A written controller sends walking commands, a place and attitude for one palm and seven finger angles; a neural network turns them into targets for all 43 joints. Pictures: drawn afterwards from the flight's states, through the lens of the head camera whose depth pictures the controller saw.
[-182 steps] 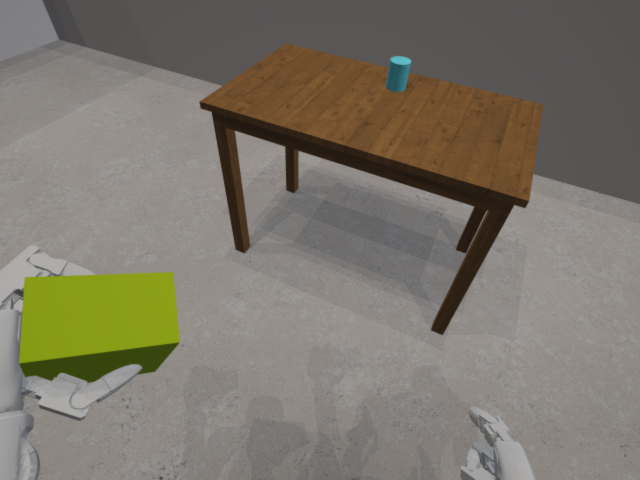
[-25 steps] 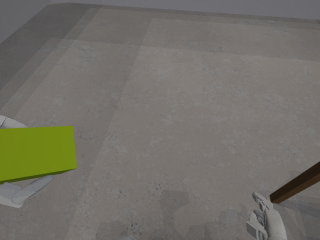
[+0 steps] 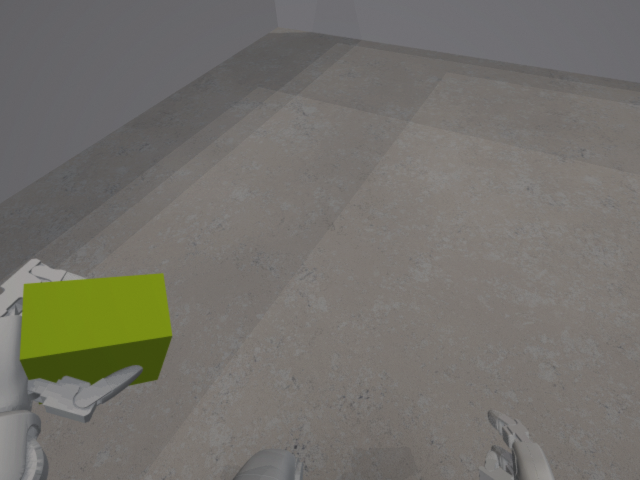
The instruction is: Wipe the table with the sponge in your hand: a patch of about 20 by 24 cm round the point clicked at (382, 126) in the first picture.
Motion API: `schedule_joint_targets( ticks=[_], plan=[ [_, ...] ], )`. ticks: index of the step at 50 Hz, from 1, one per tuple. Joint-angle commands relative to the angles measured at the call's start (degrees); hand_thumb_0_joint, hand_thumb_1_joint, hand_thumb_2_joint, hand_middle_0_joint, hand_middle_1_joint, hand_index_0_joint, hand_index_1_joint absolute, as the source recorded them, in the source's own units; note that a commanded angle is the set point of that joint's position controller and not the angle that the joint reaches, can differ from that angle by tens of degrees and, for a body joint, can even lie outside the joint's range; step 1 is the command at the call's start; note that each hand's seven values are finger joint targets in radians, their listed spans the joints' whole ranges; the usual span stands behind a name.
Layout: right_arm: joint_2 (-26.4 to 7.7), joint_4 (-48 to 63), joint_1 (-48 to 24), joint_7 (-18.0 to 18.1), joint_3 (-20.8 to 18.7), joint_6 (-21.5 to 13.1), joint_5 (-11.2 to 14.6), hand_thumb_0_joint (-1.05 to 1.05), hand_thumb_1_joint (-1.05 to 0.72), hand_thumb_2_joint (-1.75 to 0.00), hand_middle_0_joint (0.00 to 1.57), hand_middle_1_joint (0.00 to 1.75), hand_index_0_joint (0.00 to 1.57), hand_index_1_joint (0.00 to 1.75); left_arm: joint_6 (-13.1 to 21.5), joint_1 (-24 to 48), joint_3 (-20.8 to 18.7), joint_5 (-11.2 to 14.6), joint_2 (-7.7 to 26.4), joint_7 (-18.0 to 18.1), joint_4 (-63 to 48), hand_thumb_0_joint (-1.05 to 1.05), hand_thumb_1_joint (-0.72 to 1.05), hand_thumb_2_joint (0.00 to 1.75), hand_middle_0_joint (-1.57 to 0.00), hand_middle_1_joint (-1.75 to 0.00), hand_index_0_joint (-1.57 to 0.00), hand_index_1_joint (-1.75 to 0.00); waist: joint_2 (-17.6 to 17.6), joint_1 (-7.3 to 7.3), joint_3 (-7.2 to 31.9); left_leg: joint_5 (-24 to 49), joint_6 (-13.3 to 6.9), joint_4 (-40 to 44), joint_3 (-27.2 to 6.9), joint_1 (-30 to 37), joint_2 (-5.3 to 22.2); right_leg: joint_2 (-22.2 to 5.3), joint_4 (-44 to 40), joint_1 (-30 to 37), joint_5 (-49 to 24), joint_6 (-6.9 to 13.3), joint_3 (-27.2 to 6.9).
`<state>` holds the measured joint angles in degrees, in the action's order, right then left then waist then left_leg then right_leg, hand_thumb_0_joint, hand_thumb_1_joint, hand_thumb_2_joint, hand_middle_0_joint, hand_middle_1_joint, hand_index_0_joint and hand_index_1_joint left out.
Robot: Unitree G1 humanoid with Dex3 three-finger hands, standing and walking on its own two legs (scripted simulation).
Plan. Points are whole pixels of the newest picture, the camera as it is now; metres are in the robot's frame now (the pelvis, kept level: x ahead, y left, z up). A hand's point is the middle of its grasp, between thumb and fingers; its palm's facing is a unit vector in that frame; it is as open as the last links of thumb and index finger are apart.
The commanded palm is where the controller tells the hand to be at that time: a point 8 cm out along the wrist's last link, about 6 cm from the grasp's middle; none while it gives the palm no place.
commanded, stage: walk to a spot facing it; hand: left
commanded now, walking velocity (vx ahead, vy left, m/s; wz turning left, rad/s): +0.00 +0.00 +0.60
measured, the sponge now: (120, 336) +0.22 +0.22 +0.14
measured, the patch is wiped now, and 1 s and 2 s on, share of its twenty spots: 0.00 0.00 0.00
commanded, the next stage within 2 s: turn to face it in 1.74 s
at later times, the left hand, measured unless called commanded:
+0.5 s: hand out of the picture +0.06 +0.28 +0.18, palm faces +0.62 -0.68 -0.39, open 10.7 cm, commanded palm +0.01 +0.31 +0.18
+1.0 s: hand out of the picture +0.04 +0.27 +0.18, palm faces +0.72 -0.48 -0.49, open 10.7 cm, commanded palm -0.04 +0.29 +0.18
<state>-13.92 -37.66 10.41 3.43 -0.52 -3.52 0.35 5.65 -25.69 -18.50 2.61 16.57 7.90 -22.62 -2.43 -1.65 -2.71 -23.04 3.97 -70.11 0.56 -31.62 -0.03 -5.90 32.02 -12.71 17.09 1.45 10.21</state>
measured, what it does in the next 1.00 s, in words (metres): steps on the spot, turning left: left foot, then right foot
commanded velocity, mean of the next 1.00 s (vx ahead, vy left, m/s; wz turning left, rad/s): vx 0.29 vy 0.00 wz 0.46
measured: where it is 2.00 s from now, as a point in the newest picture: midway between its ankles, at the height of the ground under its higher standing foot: outside the picture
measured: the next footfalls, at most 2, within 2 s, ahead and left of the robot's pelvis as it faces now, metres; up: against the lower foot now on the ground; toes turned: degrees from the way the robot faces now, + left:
left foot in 0.24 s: -0.04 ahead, +0.14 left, +0.00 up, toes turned +14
right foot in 0.64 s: +0.01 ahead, -0.11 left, +0.00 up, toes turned +13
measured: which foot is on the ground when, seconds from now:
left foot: up 0.00-0.22, down 0.24-0.64, up 0.66-1.00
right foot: down 0.00-0.26, up 0.28-0.62, down 0.64-1.00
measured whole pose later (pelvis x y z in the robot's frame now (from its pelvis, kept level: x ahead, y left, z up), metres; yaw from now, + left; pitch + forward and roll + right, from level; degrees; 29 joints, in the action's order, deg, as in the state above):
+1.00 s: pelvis -0.03 -0.04 +0.01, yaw +31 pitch +0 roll +3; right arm -17.0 -34.8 12.7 3.3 -4.4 -2.8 -0.4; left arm 11.2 -28.9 -20.6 1.9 21.7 8.7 -30.2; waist 0.2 -0.5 -5.0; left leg -16.3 1.4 -50.0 7.1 -30.7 5.1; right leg -7.1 25.2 -6.5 18.2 1.9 16.8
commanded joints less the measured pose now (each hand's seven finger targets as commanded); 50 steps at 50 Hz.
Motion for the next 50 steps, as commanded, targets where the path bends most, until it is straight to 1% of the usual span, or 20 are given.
schedule_joint_targets(
  ticks=[1, 7, 10, 11, 12, 13, 14, 15, 17, 19, 26, 29, 30, 31, 32, 33, 35, 38, 42, 50],
  plan=[
    [-2.8, 11.5, -8.2, 2.3, -1.4, -3.6, -0.6, 0.0, -0.9, -0.9, 0.2, 0.3, 0.2, 0.3, 7.0, 10.1, -7.1, -0.9, 16.3, 1.9, -20.7, 0.0, 0.1, 1.3, -1.2, -1.6, -1.2, -1.6, 9.3, 1.06, 4.6, -1.0, -0.1, 5.1, 2.0, 2.0, 2.7, -14.3, -13.1, 3.1, -26.0, 3.2, -5.4],
    [-2.4, 14.9, -5.4, 2.3, -2.4, -2.3, -1.3, 0.0, -0.9, -0.9, 0.2, 0.3, 0.2, 0.3, 7.3, -1.3, -13.0, 0.2, 17.5, 3.9, -26.5, 0.0, 0.1, 1.3, -1.2, -1.6, -1.2, -1.6, 10.3, -1.36, 11.7, -5.2, -1.5, 28.0, 5.7, 7.3, 3.2, -17.3, -7.6, 12.2, -33.6, 6.1, -7.4],
    [-2.6, 15.2, -2.0, 1.5, -2.4, -0.8, -1.1, 0.0, -0.9, -0.9, 0.2, 0.3, 0.2, 0.3, 7.0, -3.5, -12.5, 1.1, 15.2, 3.5, -24.0, 0.0, 0.1, 1.3, -1.2, -1.6, -1.2, -1.6, 7.6, 1.87, 14.5, 5.3, -1.8, 42.5, 7.1, 16.0, 0.8, -14.7, 1.6, 9.0, -28.7, 1.8, -3.8],
    [-3.3, 15.4, -1.3, 1.4, -2.9, -0.6, -0.9, 0.0, -0.9, -0.9, 0.2, 0.3, 0.2, 0.3, 7.3, -3.0, -11.9, 1.6, 14.8, 3.3, -24.3, 0.0, 0.1, 1.3, -1.2, -1.6, -1.2, -1.6, 3.7, 2.89, 15.1, 11.4, -3.1, 46.8, 5.9, 21.9, 1.8, -12.5, 9.1, 4.5, -24.7, -0.6, -2.4],
    [-5.0, 15.6, -1.3, 1.2, -3.2, -0.9, -0.8, 0.0, -0.9, -0.9, 0.2, 0.3, 0.2, 0.3, 8.0, -2.7, -11.2, 2.0, 14.3, 3.0, -25.1, 0.0, 0.1, 1.3, -1.2, -1.6, -1.2, -1.6, -6.9, 3.31, 13.7, 22.7, -8.2, 50.3, -7.1, 26.6, 10.4, -6.1, 20.2, -6.7, -6.9, -3.8, -0.5],
    [-5.9, 15.3, -0.7, 0.7, -3.8, -2.1, -0.4, 0.0, -0.9, -0.9, 0.2, 0.3, 0.2, 0.3, 9.4, -2.7, -9.6, 1.7, 13.9, 2.3, -26.2, 0.0, 0.1, 1.3, -1.2, -1.6, -1.2, -1.6, -19.2, 2.65, 10.6, 44.9, -15.1, 49.9, -25.1, 33.3, 23.1, 0.9, 30.4, -22.5, 20.1, -6.1, -1.1],
    [-5.1, 14.1, -0.3, -0.4, -3.4, -2.9, 0.1, 0.0, -0.9, -0.9, 0.2, 0.3, 0.2, 0.3, 10.1, -2.4, -10.5, -0.3, 14.5, 1.4, -23.4, 0.0, 0.1, 1.3, -1.2, -1.6, -1.2, -1.6, -13.8, 2.06, 8.5, 43.8, -18.6, 49.4, -28.4, 33.6, 25.5, 0.3, 36.4, -29.2, 21.2, -4.7, -5.9],
    [-5.0, 13.4, -2.9, -0.5, -2.7, -3.4, -0.8, 0.0, -0.9, -0.9, 0.2, 0.3, 0.2, 0.3, 10.3, 1.0, -11.4, -1.3, 17.4, 0.8, -24.3, 0.0, 0.1, 1.3, -1.2, -1.6, -1.2, -1.6, -13.4, 2.65, 7.2, 35.5, -19.2, 50.3, -29.8, 28.8, 24.6, -2.4, 39.1, -30.6, 16.6, -5.1, -8.4],
    [-5.7, 11.9, -2.0, -1.2, -3.9, -3.9, 0.8, 0.0, -0.9, -0.9, 0.2, 0.3, 0.2, 0.3, 10.0, 2.3, -7.8, -1.4, 13.3, 0.2, -23.4, 0.0, 0.1, 1.3, -1.2, -1.6, -1.2, -1.6, -8.1, 2.72, 4.9, 23.6, -17.1, 50.9, -19.6, 24.3, 18.0, -1.1, 37.6, -27.7, 8.5, -5.9, -8.1],
    [-5.2, 11.7, -2.1, -1.3, -3.5, -4.7, 0.8, 0.0, -0.9, -0.9, 0.2, 0.3, 0.2, 0.3, 10.0, 3.3, -6.3, -1.3, 12.1, 0.3, -25.2, 0.0, 0.1, 1.3, -1.2, -1.6, -1.2, -1.6, -11.4, 2.14, 4.3, 17.0, -14.2, 52.6, -13.3, 19.3, 13.3, 0.4, 34.1, -22.0, 5.3, -6.4, -5.3],
    [-3.9, 10.0, -2.9, -0.2, -1.6, -5.8, -0.4, 0.0, -0.9, -0.9, 0.2, 0.3, 0.2, 0.3, 9.0, 6.1, -6.3, -1.1, 12.7, 0.8, -20.4, 0.0, 0.1, 1.3, -1.2, -1.6, -1.2, -1.6, -13.0, 1.2, 3.9, -8.2, -15.0, 57.5, -15.8, 11.9, 12.5, 3.7, 14.9, -7.0, 9.5, -5.8, -2.8],
    [-3.1, 9.6, -3.9, 0.1, -0.8, -5.2, -0.5, 0.0, -0.9, -0.9, 0.2, 0.3, 0.2, 0.3, 8.0, 7.7, -6.1, -1.2, 12.6, 0.9, -17.1, 0.0, 0.1, 1.3, -1.2, -1.6, -1.2, -1.6, -10.6, 0.21, 4.5, -12.9, -12.9, 52.4, -15.3, 7.8, 10.6, 6.2, -0.3, 4.5, 10.4, -5.0, -0.7],
    [-2.8, 9.3, -4.0, 0.1, -0.7, -4.7, -0.5, 0.0, -0.9, -0.9, 0.2, 0.3, 0.2, 0.3, 7.5, 7.5, -6.0, -1.5, 12.6, 0.7, -15.2, 0.0, 0.1, 1.3, -1.2, -1.6, -1.2, -1.6, -7.0, -0.2, 4.8, -13.2, -11.2, 46.4, -13.2, 2.9, 8.7, 4.6, -6.8, 10.6, 9.1, -3.9, -2.8],
    [-1.4, 9.1, -3.3, -0.2, -0.6, -4.3, -0.3, 0.0, -0.9, -0.9, 0.2, 0.3, 0.2, 0.3, 7.0, 7.8, -6.3, -2.0, 13.6, 0.7, -14.2, 0.0, 0.1, 1.3, -1.2, -1.6, -1.2, -1.6, 4.4, -0.32, 5.4, -12.2, -8.5, 31.5, -7.3, -4.3, 4.1, -4.4, -14.6, 15.4, 13.8, -0.5, -13.0],
    [-0.6, 9.9, -5.1, -0.1, -1.0, -3.8, 0.0, 0.0, -0.9, -0.9, 0.2, 0.3, 0.2, 0.3, 6.3, 8.8, -7.5, -1.8, 16.5, 0.6, -13.8, 0.0, 0.1, 1.3, -1.2, -1.6, -1.2, -1.6, 22.8, -0.86, 3.4, -11.6, -4.6, 9.3, -0.6, -13.7, -2.2, -20.2, -23.2, 14.3, 23.6, 6.0, -37.5],
    [-3.7, 9.6, -7.5, 0.2, -1.5, -4.1, -0.6, 0.0, -0.9, -0.9, 0.2, 0.3, 0.2, 0.3, 6.2, 9.4, -7.9, -0.4, 16.4, 0.6, -12.8, 0.0, 0.1, 1.3, -1.2, -1.6, -1.2, -1.6, 16.4, -0.6, 0.4, -7.0, -3.3, -0.9, -4.5, -13.4, -0.2, -23.8, -25.4, 6.8, 22.5, 6.3, -39.1],
    [-3.0, 8.7, -5.6, -0.3, -1.5, -4.0, -1.2, 0.0, -0.9, -0.9, 0.2, 0.3, 0.2, 0.3, 7.6, 6.8, -8.2, -0.8, 15.7, 0.3, -12.5, 0.0, 0.1, 1.3, -1.2, -1.6, -1.2, -1.6, 9.2, 1.32, 0.2, 3.3, -2.3, -5.7, -4.4, -11.7, 2.6, -18.6, -23.2, 2.8, 18.5, 4.8, -29.7],
    [-2.9, 8.7, -6.8, 0.0, -1.3, -2.3, -0.3, 0.0, -0.9, -0.9, 0.2, 0.3, 0.2, 0.3, 8.5, 3.3, -8.4, -0.4, 15.5, 0.1, -14.9, 0.0, 0.1, 1.3, -1.2, -1.6, -1.2, -1.6, 8.8, 1.35, 1.8, 6.7, -1.1, -5.8, -0.8, -11.9, 3.4, -13.6, -18.9, 6.9, -2.8, 2.3, -11.9],
    [-3.9, 9.8, -5.9, 0.1, -2.9, -2.5, -1.0, 0.0, -0.9, -0.9, 0.2, 0.3, 0.2, 0.3, 9.3, 4.3, -9.2, -0.8, 16.2, 1.4, -16.5, 0.0, 0.1, 1.3, -1.2, -1.6, -1.2, -1.6, 6.4, 0.91, 3.1, 7.9, -1.6, 2.7, 2.2, -11.7, 4.6, -13.9, -16.6, 12.5, -16.6, 3.5, -8.0],
    [-3.2, 14.1, -2.8, -0.2, -3.5, -2.3, -0.4, 0.0, -0.9, -0.9, 0.2, 0.3, 0.2, 0.3, 8.5, -1.2, -11.0, 0.0, 15.0, 3.5, -20.6, 0.0, 0.1, 1.3, -1.2, -1.6, -1.2, -1.6, 13.2, -1.45, 5.6, 4.6, -3.3, 28.7, 10.5, -2.8, 4.1, -15.5, -12.6, 17.5, -26.1, 6.0, -4.8]
  ],
)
